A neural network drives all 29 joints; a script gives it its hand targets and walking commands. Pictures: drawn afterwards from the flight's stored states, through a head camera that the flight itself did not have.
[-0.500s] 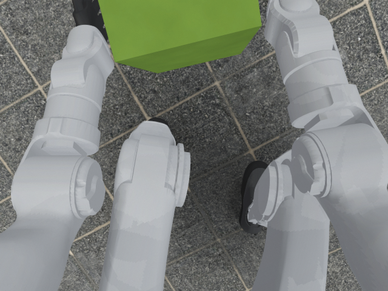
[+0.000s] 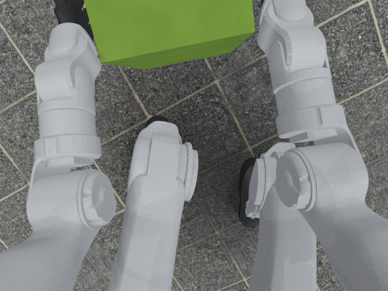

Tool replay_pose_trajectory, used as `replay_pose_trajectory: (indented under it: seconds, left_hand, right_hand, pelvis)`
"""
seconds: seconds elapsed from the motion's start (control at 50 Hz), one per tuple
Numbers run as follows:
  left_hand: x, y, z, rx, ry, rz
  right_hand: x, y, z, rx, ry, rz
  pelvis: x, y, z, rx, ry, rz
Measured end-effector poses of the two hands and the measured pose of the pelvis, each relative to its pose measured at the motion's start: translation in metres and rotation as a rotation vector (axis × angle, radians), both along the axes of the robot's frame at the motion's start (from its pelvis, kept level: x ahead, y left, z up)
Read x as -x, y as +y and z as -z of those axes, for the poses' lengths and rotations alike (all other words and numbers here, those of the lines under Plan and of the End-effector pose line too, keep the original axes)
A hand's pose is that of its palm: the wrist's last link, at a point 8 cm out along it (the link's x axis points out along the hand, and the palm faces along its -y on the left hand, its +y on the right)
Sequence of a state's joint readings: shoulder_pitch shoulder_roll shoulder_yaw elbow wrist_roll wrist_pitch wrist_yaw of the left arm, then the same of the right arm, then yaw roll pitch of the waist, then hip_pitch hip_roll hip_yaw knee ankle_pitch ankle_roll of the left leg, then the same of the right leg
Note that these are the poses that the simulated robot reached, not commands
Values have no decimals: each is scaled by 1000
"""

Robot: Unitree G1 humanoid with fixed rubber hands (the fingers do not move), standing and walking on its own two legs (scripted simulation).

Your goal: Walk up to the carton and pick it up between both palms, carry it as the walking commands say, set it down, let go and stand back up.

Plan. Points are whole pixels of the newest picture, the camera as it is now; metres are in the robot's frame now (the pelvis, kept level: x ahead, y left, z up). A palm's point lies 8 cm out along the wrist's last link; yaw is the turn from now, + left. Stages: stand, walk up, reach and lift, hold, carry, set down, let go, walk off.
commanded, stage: reach and lift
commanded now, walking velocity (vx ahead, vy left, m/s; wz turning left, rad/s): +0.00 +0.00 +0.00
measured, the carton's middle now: out of the picture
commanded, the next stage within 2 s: none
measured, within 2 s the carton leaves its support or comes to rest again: neither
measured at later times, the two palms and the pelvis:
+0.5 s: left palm (51, 53) +0.41 +0.27 -0.10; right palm out of the picture +0.54 +0.02 -0.05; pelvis -0.05 +0.00 +0.04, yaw +2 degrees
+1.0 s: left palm (41, 47) +0.41 +0.24 -0.04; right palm out of the picture +0.52 -0.02 -0.01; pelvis +0.00 +0.00 +0.12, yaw +1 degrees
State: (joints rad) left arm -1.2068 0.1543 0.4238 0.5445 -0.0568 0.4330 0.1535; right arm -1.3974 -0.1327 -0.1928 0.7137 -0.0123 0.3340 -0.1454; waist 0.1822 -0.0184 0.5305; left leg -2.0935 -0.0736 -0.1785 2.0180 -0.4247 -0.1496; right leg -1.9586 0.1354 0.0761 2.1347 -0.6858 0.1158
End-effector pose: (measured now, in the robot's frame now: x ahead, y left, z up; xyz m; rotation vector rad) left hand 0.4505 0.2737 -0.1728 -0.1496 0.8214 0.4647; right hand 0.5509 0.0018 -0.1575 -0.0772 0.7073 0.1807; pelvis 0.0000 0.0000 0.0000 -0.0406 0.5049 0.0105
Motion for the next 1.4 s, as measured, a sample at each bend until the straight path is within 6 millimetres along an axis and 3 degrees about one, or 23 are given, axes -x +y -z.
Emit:
replay_pose_trajectory:
  seconds: [0.16,0.28,0.42,0.52,0.66,0.78,0.88,0.96,1.02,1.16,1.3,1.4]
  left_hand:
    - [-10,2,-43,27,-94,10]
    - [8,-4,-54,58,-116,-24]
    - [42,-9,-57,80,-49,-44]
    - [43,-4,-76,75,-38,-61]
    - [11,2,-118,23,-67,-30]
    - [-7,-5,-129,24,-93,-8]
    - [5,-19,-123,53,-69,-6]
    - [28,-28,-123,66,-27,-16]
    - [46,-29,-134,57,-22,-23]
    - [68,-13,-173,3,-43,-32]
    - [61,-2,-213,-9,-124,-32]
    - [58,-13,-229,5,-100,-1]
  right_hand:
    - [1,-2,-52,7,-88,33]
    - [-2,5,-89,38,-108,-13]
    - [10,13,-105,61,-39,-54]
    - [15,13,-111,20,-16,-28]
    - [5,5,-129,-15,-50,4]
    - [-6,-4,-144,12,-85,7]
    - [0,-14,-148,35,-58,12]
    - [20,-22,-148,40,-13,11]
    - [37,-23,-155,20,-4,14]
    - [58,-8,-180,-4,-36,-20]
    - [53,3,-225,-7,-118,-28]
    - [51,-8,-249,25,-102,-24]
  pelvis:
    - [12,11,-11,15,-64,-5]
    - [30,9,-20,25,-88,-5]
    - [48,0,-31,33,-98,-39]
    - [52,-4,-41,34,-104,-53]
    - [43,-4,-58,14,-103,-55]
    - [23,0,-82,2,-77,-38]
    - [5,1,-102,12,-72,-35]
    - [-4,-1,-114,17,-87,-26]
    - [-4,-2,-120,22,-114,-29]
    - [18,-9,-125,-2,-194,-39]
    - [52,-12,-119,-7,-249,-47]
    - [69,-16,-122,-1,-266,-83]
